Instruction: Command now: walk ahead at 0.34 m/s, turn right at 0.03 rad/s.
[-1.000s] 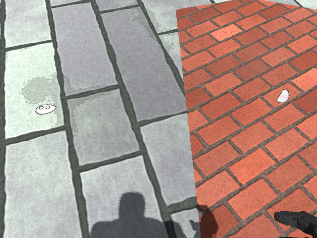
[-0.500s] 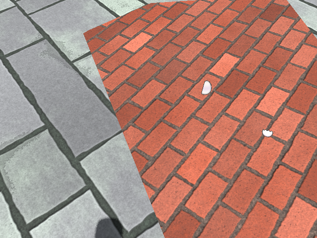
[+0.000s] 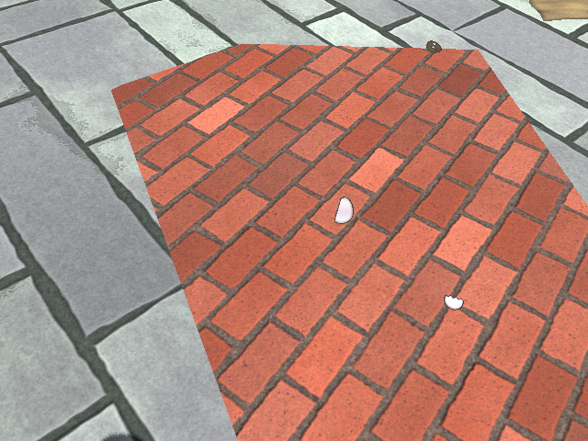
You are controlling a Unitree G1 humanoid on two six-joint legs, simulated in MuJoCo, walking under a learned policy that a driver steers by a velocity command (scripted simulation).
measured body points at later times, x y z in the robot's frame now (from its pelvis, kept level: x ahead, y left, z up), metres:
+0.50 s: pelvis +0.14 -0.05 -0.01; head +0.17 -0.05 +0.44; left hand +0.27 +0.23 -0.12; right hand +0.26 -0.33 -0.13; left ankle +0.15 +0.09 -0.69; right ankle +0.22 -0.14 -0.75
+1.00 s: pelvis +0.17 -0.01 +0.00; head +0.19 +0.03 +0.45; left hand +0.22 +0.31 -0.12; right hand +0.40 -0.23 -0.08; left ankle +0.14 +0.08 -0.75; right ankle +0.25 -0.16 -0.70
